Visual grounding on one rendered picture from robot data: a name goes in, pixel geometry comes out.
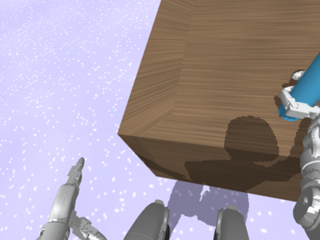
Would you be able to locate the right robot hand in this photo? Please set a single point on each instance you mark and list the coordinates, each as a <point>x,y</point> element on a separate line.
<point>298,109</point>

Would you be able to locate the left robot arm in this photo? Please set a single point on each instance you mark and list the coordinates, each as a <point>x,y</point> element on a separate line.
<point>54,231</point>

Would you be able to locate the can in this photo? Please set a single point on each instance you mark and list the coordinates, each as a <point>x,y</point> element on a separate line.
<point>307,89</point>

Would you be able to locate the left robot hand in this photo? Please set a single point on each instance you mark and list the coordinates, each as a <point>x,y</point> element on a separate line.
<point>63,207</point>

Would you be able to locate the right robot arm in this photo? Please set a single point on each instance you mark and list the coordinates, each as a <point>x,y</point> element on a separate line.
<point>306,211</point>

